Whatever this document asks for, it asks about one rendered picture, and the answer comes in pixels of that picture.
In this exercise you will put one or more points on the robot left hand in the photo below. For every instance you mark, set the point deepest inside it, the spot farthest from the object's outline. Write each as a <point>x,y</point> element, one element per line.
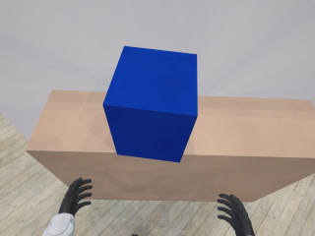
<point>72,197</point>

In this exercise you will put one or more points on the pedestal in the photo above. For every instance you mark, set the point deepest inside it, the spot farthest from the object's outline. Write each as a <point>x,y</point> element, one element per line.
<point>248,147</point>

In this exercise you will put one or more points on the left robot forearm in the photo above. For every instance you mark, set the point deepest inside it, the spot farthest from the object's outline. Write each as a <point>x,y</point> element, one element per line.
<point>62,224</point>

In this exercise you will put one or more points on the robot right hand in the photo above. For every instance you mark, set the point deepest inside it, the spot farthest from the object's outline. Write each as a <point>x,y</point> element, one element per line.
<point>239,220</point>

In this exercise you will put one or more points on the carton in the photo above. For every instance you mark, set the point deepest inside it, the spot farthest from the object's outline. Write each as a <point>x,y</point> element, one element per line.
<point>151,105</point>

